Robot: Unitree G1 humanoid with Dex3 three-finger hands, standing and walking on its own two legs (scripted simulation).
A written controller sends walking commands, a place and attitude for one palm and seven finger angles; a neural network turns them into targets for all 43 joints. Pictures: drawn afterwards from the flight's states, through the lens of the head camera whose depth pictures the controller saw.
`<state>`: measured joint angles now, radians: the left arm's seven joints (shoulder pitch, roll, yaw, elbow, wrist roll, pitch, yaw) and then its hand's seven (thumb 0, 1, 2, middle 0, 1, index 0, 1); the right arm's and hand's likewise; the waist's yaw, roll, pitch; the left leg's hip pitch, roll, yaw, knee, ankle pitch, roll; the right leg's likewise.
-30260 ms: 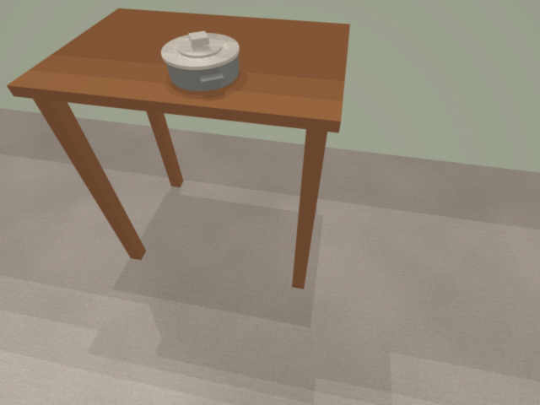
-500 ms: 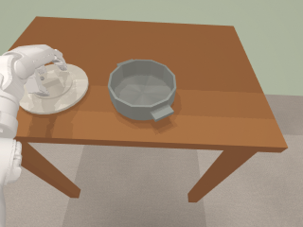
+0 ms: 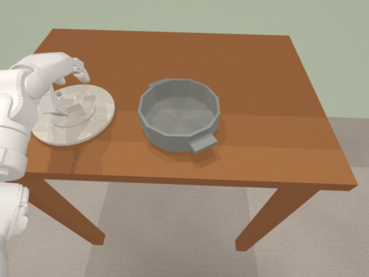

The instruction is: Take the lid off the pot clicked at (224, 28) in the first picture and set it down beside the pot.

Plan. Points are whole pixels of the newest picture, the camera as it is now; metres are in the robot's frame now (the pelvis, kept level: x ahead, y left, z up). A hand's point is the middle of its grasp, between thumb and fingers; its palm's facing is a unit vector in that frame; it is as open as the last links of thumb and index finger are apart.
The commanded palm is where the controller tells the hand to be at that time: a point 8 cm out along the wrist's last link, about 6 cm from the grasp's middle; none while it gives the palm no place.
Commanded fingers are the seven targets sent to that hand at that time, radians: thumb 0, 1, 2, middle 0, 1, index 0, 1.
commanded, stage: raise the empty hand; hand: left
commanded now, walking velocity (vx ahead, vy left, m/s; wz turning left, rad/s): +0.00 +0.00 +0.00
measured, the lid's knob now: (69, 103) +0.47 +0.26 +0.11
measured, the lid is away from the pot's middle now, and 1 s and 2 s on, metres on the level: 0.25 0.25 0.25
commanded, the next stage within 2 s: draw the hand back to the body in 0.86 s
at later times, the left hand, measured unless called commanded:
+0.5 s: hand (48, 70) +0.45 +0.25 +0.21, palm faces -0.26 -0.04 -0.96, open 11.0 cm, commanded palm +0.44 +0.25 +0.28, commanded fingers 0.00 -0.18 0.99 -0.56 -0.46 -0.56 -0.46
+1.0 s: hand (44, 53) +0.46 +0.25 +0.24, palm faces -0.22 -0.07 -0.97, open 11.0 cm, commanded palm +0.44 +0.25 +0.31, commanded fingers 0.00 -0.18 0.99 -0.56 -0.46 -0.56 -0.46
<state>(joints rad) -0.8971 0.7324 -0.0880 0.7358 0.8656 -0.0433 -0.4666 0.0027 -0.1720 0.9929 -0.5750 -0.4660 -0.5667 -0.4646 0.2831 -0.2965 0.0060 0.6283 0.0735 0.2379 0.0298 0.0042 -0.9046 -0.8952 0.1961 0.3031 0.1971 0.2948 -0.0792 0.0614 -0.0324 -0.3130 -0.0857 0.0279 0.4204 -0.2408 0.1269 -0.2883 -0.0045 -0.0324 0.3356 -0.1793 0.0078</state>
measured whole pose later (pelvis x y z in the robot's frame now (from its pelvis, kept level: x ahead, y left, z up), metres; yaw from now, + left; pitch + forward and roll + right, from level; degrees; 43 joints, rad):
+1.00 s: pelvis +0.00 -0.02 +0.00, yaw +0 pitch +6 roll -2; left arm -1.12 0.78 -0.15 0.77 0.90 0.13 -0.57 0.00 -0.18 0.99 -0.57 -0.46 -0.57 -0.46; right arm 0.26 -0.32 0.02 0.64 0.08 0.20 0.02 0.01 -0.90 -0.90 0.20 0.30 0.20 0.29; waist -0.07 0.06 -0.02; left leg -0.26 -0.08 0.02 0.36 -0.21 0.10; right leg -0.25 0.00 -0.03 0.30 -0.16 0.01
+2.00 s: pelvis +0.00 -0.06 +0.00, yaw -1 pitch -1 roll -1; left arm -0.35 0.51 0.39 -0.02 -0.10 -0.07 0.05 0.00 0.17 0.96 -0.45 -0.41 -0.44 -0.41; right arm 0.22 -0.28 0.02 0.67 0.05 0.02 -0.02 0.01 -0.90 -0.90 0.20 0.30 0.20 0.29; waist 0.02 0.06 0.02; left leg -0.11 -0.02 0.03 0.39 -0.26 0.05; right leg -0.11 0.06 -0.02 0.33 -0.20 -0.05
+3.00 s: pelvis -0.02 -0.05 +0.00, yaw -1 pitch -5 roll -1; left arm 0.21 0.42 0.45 -0.58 -0.15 -0.13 0.07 0.01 0.88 0.90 -0.21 -0.30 -0.21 -0.31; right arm 0.14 -0.22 0.04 0.66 0.02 -0.04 -0.04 0.01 -0.90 -0.90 0.20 0.30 0.20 0.30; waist 0.07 0.06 0.02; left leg -0.07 -0.02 0.03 0.39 -0.24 0.05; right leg -0.05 0.06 -0.02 0.31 -0.17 -0.04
